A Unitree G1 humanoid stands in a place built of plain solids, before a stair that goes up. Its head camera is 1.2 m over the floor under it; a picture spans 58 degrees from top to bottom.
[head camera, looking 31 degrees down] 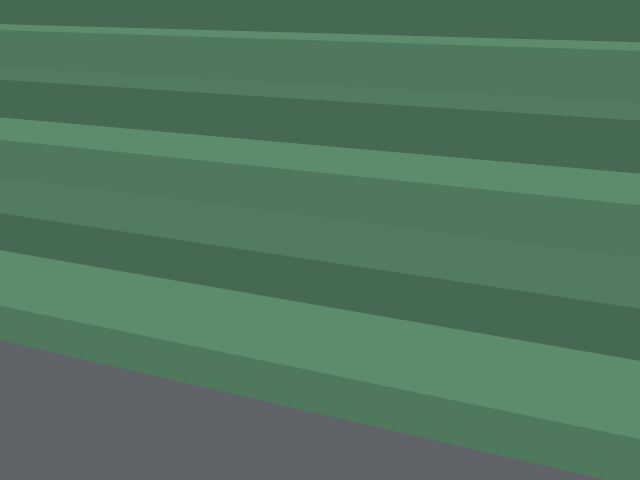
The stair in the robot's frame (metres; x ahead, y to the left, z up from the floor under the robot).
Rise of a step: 0.19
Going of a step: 0.30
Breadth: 4.90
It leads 15 degrees to the right of straight ahead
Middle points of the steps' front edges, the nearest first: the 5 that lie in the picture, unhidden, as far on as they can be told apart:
0.96 0.19 0.19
1.25 0.12 0.39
1.54 0.04 0.58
1.83 -0.04 0.77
2.12 -0.12 0.97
